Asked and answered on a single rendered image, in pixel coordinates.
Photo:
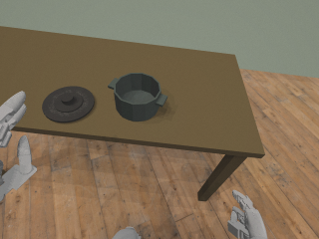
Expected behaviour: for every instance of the pot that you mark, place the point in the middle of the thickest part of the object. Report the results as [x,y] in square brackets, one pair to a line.
[138,96]

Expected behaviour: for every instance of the robot left thigh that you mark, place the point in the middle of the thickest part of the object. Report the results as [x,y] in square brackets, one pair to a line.
[127,234]

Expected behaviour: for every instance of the lid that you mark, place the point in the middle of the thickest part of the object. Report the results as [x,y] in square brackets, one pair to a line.
[55,110]

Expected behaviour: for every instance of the right robot hand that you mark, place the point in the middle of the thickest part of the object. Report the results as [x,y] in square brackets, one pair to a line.
[250,222]

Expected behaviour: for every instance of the left robot hand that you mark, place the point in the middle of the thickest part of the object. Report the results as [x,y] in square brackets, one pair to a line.
[11,113]

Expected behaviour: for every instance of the knob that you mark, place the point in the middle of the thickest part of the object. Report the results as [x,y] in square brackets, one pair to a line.
[67,98]

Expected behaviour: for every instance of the table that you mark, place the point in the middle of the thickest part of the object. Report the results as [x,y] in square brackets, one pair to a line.
[207,107]

